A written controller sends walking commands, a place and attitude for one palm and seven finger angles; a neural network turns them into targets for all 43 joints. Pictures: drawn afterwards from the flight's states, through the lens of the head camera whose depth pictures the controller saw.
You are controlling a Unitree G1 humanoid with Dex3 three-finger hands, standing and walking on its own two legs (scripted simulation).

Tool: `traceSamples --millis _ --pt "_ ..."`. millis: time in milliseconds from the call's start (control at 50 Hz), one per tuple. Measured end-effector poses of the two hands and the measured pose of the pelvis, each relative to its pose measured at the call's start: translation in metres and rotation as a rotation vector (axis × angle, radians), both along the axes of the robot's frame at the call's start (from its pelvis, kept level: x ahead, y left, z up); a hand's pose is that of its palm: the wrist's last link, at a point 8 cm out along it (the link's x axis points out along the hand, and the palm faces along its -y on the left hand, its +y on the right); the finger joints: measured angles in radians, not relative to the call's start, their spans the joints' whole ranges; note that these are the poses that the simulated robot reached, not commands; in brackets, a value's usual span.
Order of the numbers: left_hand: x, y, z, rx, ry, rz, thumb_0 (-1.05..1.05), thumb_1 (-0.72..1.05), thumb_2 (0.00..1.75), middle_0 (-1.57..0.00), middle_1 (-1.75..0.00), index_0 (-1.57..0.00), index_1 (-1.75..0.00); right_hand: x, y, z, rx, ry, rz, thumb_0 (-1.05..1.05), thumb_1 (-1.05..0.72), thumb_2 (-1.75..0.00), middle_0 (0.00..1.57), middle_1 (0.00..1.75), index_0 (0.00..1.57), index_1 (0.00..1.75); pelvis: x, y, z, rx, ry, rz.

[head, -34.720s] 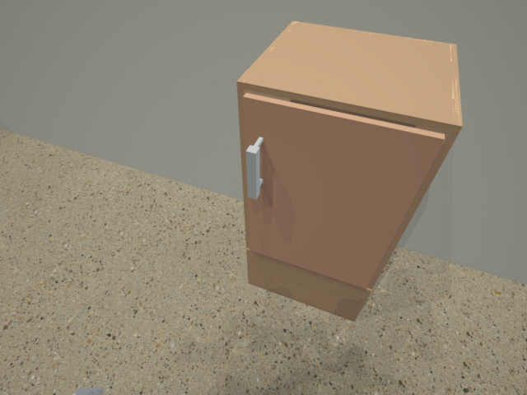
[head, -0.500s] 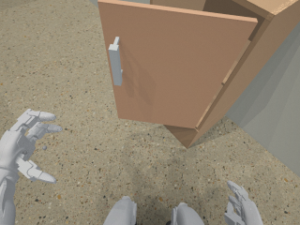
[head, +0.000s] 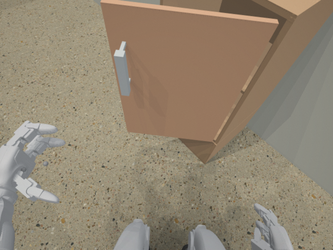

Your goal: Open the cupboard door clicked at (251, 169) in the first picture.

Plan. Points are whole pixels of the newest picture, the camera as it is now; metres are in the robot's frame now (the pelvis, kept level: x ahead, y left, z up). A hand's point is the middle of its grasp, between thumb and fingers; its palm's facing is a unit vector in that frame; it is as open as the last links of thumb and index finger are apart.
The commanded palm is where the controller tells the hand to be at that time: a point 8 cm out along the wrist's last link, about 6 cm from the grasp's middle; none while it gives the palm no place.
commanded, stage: raise the hand with hooked fingers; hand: left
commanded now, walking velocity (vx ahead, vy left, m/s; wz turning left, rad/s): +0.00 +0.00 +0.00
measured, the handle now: (124, 70) +0.57 +0.16 +0.04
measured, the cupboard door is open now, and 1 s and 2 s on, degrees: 43 43 43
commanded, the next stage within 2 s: move the hooked fingers beside the handle in 0.02 s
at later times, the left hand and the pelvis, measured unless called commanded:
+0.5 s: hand (63, 140) +0.34 +0.26 +0.04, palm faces -0.06 -1.00 -0.03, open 14.0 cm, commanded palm +0.32 +0.30 +0.05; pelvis +0.00 -0.01 +0.00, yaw +0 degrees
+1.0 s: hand (81, 111) +0.42 +0.24 +0.04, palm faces -0.05 -1.00 -0.02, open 14.0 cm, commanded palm +0.40 +0.29 +0.04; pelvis +0.00 -0.01 -0.01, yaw -1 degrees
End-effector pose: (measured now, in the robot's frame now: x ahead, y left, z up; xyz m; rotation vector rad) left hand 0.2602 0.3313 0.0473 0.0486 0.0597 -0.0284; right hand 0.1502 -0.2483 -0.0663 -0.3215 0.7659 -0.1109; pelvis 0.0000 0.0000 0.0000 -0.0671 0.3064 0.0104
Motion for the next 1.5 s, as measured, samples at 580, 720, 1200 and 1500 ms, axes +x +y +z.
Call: traceSamples --millis 580,720,1200,1500 --pt "0.069 -0.021 -0.001 -0.018 -0.010 -0.015 -0.01 -0.49 0.30 -0.30 -1.20 -0.30 -1.20 -0.026 -0.021 -0.015 -0.015 0.106 -0.068 0.01 -0.90 -0.90 0.20 0.30 0.21 0.30 0.001 -0.010 -0.004 0.012 0.029 -0.013" --pt "0.088 -0.025 -0.003 -0.016 -0.014 -0.007 -0.01 -0.49 0.30 -0.30 -1.20 -0.30 -1.20 -0.043 -0.025 -0.021 -0.019 0.178 -0.100 0.01 -0.90 -0.90 0.20 0.30 0.21 0.30 0.002 -0.010 -0.003 0.014 0.037 -0.018" --pt "0.168 -0.042 -0.005 -0.025 -0.020 -0.013 -0.01 -0.49 0.30 -0.30 -1.20 -0.30 -1.20 -0.094 -0.031 -0.037 -0.031 0.386 -0.188 0.01 -0.90 -0.90 0.20 0.30 0.21 0.30 0.002 -0.008 -0.011 0.011 0.088 -0.032" --pt "0.213 -0.046 -0.005 -0.026 -0.024 -0.004 -0.01 -0.49 0.30 -0.30 -1.20 -0.30 -1.20 -0.131 -0.033 -0.044 -0.054 0.508 -0.235 0.01 -0.90 -0.90 0.20 0.30 0.21 0.30 -0.003 -0.008 -0.020 -0.002 0.131 -0.034"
